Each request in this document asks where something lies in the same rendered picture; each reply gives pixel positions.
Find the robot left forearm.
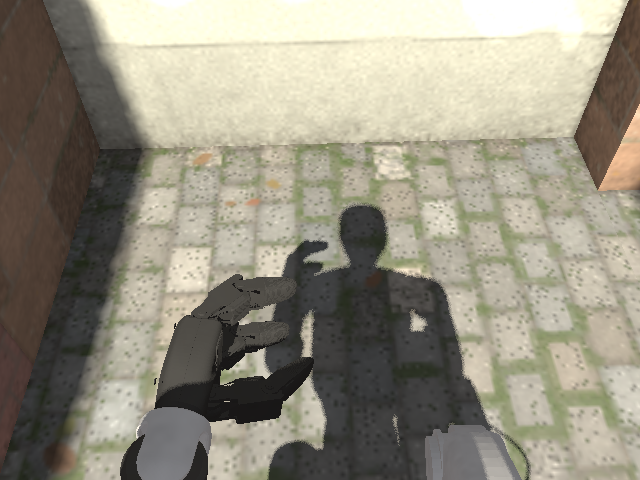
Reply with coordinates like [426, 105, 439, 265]
[120, 407, 212, 480]

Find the robot left hand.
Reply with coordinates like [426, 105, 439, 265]
[154, 274, 314, 424]

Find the robot right thigh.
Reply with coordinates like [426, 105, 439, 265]
[425, 425, 522, 480]

